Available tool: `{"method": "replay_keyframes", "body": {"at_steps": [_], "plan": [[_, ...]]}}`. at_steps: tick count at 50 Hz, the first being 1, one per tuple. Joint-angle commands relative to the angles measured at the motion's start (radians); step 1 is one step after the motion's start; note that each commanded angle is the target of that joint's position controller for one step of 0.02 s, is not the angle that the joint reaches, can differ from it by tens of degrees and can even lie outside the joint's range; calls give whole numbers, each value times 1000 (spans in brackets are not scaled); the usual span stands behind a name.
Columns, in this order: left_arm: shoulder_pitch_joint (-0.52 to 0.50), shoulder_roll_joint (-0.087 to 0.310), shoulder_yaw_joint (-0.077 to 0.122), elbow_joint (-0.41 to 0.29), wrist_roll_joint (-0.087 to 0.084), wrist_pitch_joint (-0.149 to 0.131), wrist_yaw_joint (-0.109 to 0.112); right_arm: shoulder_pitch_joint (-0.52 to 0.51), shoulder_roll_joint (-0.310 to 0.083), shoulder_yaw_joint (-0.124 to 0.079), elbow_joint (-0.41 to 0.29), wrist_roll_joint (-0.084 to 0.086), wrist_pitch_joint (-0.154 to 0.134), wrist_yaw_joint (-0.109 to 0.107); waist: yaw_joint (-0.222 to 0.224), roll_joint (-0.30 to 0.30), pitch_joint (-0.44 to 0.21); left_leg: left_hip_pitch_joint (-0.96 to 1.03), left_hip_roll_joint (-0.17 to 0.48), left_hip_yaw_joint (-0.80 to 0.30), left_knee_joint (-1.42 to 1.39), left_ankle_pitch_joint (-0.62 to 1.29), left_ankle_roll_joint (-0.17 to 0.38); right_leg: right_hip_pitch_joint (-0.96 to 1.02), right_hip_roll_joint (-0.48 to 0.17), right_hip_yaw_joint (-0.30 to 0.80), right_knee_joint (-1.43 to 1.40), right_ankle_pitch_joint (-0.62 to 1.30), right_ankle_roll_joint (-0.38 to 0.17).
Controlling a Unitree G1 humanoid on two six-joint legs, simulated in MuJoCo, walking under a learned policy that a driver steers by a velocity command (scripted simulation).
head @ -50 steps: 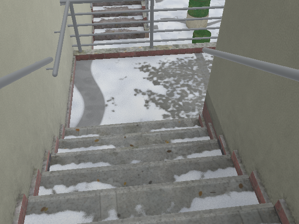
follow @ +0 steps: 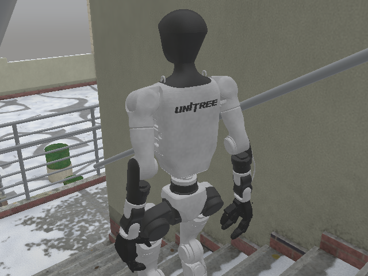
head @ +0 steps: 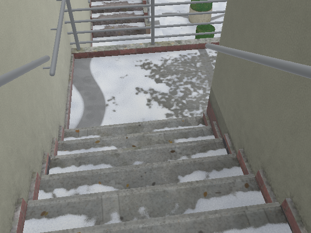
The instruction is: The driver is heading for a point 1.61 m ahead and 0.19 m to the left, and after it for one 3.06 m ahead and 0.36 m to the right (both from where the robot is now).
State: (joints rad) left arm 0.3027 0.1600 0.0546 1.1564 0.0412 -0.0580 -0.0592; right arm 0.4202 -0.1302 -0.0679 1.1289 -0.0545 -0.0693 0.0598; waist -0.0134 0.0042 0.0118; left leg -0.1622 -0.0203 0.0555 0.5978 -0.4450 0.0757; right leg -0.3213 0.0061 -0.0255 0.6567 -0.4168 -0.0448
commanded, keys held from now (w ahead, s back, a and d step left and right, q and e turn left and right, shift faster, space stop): w+shift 0.96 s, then w+q+shift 0.04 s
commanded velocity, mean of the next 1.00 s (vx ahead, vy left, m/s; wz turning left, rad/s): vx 0.81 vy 0.00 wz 0.00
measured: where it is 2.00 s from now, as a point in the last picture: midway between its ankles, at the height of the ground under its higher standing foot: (160, 165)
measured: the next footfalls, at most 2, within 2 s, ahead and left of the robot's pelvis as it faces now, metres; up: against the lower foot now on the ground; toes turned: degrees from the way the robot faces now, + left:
right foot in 0.30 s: +0.20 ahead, -0.20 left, +0.00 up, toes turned -8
left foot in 0.70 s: +0.39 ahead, -0.07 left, -0.16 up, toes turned +3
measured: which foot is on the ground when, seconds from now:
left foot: down 0.00-0.42, up 0.44-0.68, down 0.70-0.98, up 1.00-1.00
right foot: down 0.00-0.00, up 0.02-0.28, down 0.30-0.62, up 0.64-0.98, down 1.00-1.00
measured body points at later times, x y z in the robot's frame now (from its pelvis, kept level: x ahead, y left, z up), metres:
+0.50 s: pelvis +0.19 -0.10 -0.04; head +0.23 -0.12 +0.40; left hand +0.43 +0.09 -0.14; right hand +0.07 -0.32 -0.19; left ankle +0.03 +0.06 -0.63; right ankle +0.16 -0.19 -0.73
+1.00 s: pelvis +0.52 -0.17 -0.30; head +0.50 -0.18 +0.15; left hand +0.71 +0.05 -0.41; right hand +0.45 -0.40 -0.46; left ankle +0.37 -0.07 -0.86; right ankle +0.64 -0.27 -1.01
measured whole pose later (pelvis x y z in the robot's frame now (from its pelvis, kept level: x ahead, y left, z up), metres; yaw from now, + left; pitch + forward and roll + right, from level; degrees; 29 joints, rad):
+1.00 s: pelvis +0.52 -0.17 -0.30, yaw -1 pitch -3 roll +3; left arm 0.07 0.19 0.02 0.90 0.00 -0.05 -0.02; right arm 0.48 -0.18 -0.03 1.09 -0.03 -0.10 -0.02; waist -0.06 -0.03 0.00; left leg -0.29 -0.04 0.11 1.48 -0.85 0.06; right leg -0.48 -0.04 0.00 0.73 0.12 -0.08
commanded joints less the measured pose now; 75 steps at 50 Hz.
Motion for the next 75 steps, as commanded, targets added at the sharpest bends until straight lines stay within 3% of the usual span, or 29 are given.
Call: {"method": "replay_keyframes", "body": {"at_steps": [1, 8, 9, 10, 16, 19, 21, 23, 27, 30, 33, 34, 36, 38, 40, 42, 44, 47, 50, 52, 55, 57, 59, 62, 68, 70, 71, 72, 75], "plan": [[-102, 74, 26, -109, 44, -17, 51, 348, -126, -36, 69, -48, -19, -65, -113, 167, 217, 125, 359, -523, -370, -476, 285, -440, -18, 50, 73, -165, -50], [-83, 12, 0, -178, 57, -61, 31, 245, -31, 20, 10, -58, -52, -86, -59, 79, 174, -114, 235, -189, -250, 2, 170, -297, -40, 7, 439, 238, -72], [-164, 109, 25, -213, -26, 6, 20, 107, -196, -19, -50, 27, -23, -74, -6, 109, 144, -108, 247, -205, -276, 13, 131, -314, -39, -47, 366, 266, -17], [-217, 96, 16, -234, -26, 29, 18, 112, -180, -15, -65, 52, -16, -69, -32, 101, 144, -174, 249, -198, -278, 29, 116, -222, -48, -66, 335, 298, 13], [-486, 132, 31, -339, -20, -10, 44, 255, -146, -15, 18, 6, -42, -99, -188, 128, 219, 234, 307, -281, -11, 87, 118, -531, -153, 64, 55, 445, 34], [-555, 101, 33, -354, -38, -73, 15, 470, -67, 24, 88, -35, -13, -86, -262, -73, 140, 213, 193, -188, 237, 172, 70, -401, -43, 58, 9, 236, 38], [0, 192, 68, -213, -26, -89, 19, 181, -97, 29, -7, -18, -12, -72, 75, -316, -152, -467, 85, 10, 761, 57, -60, 525, -169, 305, -139, 128, -60], [285, 223, 84, -134, 21, -60, 60, -165, -222, -10, -87, -15, -89, -80, 303, -200, -100, -805, 108, -179, 956, -118, -34, 633, -229, 346, -96, 17, -11], [-73, 176, 64, -138, 46, -37, 104, -115, -134, -24, -91, -18, -67, -59, 35, -45, 68, -671, 97, -18, 587, 5, -31, 224, -171, 227, -23, -28, -96], [-291, 56, 38, -142, -41, -99, 112, 23, -39, -7, -62, 14, -39, -58, -152, 87, 25, 94, 19, 86, 120, 849, -93, -399, -28, -75, 144, -208, -38], [-566, 190, 56, -154, -69, -81, 104, 560, -137, -36, 63, 20, 33, -69, -479, -46, -148, 622, 84, 8, 323, 866, 34, -616, -87, -12, 654, 202, -65], [-685, 127, 45, -202, -49, -57, 94, 696, -143, -29, 98, 4, 47, -69, -598, 218, -75, 631, 156, -82, 134, 699, 115, -768, 42, -42, 1107, -96, -53], [-532, -1, -9, -261, -58, -7, 115, 417, -147, 36, -6, 18, 8, -37, -306, 139, 183, 199, 141, -167, 149, 789, 42, -887, 247, 149, 1464, -284, -148], [-91, 5, -30, -219, 3, 1, 107, 196, -205, 40, -54, 26, -40, -51, 85, 123, 126, -75, 273, -372, 14, 367, -43, -752, 76, 195, 824, 104, -111], [-171, 128, -23, -237, 84, 21, 98, -14, -380, -6, -136, 11, -62, -69, 78, 199, 80, -373, 363, -604, -143, 57, 116, -538, 42, 125, 716, 206, 6], [-274, 188, -1, -274, 10, 12, 98, 20, -219, 29, -85, 13, -103, -71, 55, 23, 218, -506, 280, -559, 121, -71, 131, -555, -34, 254, 535, 611, 35], [-315, 164, -14, -298, -7, -9, 57, -47, -236, 29, -126, 37, -105, -79, 62, -58, 169, -645, 199, -385, 159, -251, 127, -268, -37, 112, 310, 906, 21], [-251, 156, -16, -303, -49, 17, 41, -41, -283, 8, -118, 33, -65, -83, 48, 111, 152, -602, 208, -323, 223, -125, 161, 50, -45, -19, 162, 611, 3], [352, 230, 49, -108, -43, 31, 41, -85, -214, -7, -99, 8, -20, -85, 270, 38, -26, -507, 136, -148, 1024, 426, 108, 447, -55, 36, -45, 441, -102], [262, 146, 3, -142, -21, 15, 5, -51, -66, 13, -188, 19, -8, -86, 135, -314, 46, -952, -83, -191, 1566, -239, 134, 466, -166, 229, 159, 519, -64], [169, 117, 7, -127, -7, -11, 49, -207, -150, 1, -240, 3, -1, -92, 61, -121, 112, -1044, 58, -297, 1069, 147, 50, 174, -364, 602, -146, -246, -111], [75, 59, -30, -179, 6, -34, 86, -297, -130, 6, -292, 5, 25, -65, 6, -68, 187, -855, 60, -290, 748, 331, -26, -171, -336, 477, -100, -33, -83], [124, 197, 9, -168, 14, -37, 99, -220, -90, 15, -274, -8, 66, -57, -24, -161, 86, -736, 37, -169, 796, 383, -35, -177, -322, 366, -50, 250, -75], [115, 109, -19, -150, -37, -72, 102, -376, -90, 25, -327, 25, 29, -11, 4, -21, 78, -497, 36, -123, 301, 1080, 17, -276, -196, 122, 4, -44, 8], [168, 150, 0, -139, 2, -42, 111, -391, -121, 25, -303, 16, 49, -28, 40, -91, 85, -239, -20, 142, 127, 786, 66, -27, -220, -124, 411, 426, 6], [179, 229, 19, -145, 18, -18, 130, -68, -227, -25, -202, 7, 64, -45, -98, -107, -16, 138, -91, 171, 52, 442, 106, -62, -253, -152, 886, 1035, -1], [19, 212, 35, -174, 27, -10, 136, 150, -259, -48, -142, 13, 58, -42, -294, 30, -24, 360, 25, -39, -155, 585, 227, -298, -140, -149, 1482, 496, 3], [-90, 147, 25, -279, 11, -16, 126, 145, -341, -62, -104, 38, 47, -41, -233, 265, 67, 481, 86, -140, 55, 952, 217, -737, -24, -105, 1621, -300, -8], [82, 139, 16, -348, 17, -41, 98, 36, -270, -25, -136, 50, 28, -75, -18, -15, -116, 437, 258, -606, 19, 445, 342, -907, -112, 160, 1009, -61, 14]]}}
Over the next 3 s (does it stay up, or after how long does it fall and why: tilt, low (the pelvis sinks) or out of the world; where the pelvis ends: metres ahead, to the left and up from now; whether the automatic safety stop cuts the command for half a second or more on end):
stays up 2.04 0.47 -1.14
